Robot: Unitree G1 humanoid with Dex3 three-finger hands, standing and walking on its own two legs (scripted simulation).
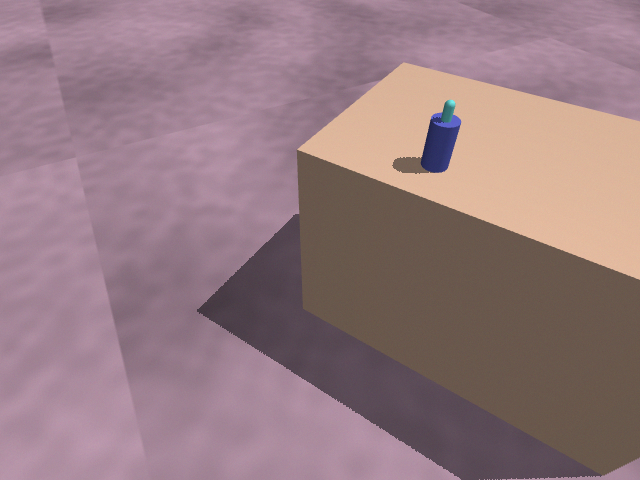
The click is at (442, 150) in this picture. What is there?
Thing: necked bottle
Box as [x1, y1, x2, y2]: [421, 100, 460, 172]
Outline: 452,100 447,100 445,102 443,111 441,113 436,113 431,117 421,159 421,165 427,170 440,172 447,168 460,124 459,118 452,114 454,108 454,102
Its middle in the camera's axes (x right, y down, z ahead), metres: +0.27 -0.23 +0.89
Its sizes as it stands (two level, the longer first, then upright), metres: 0.065 0.065 0.164
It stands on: a support 0.70 m high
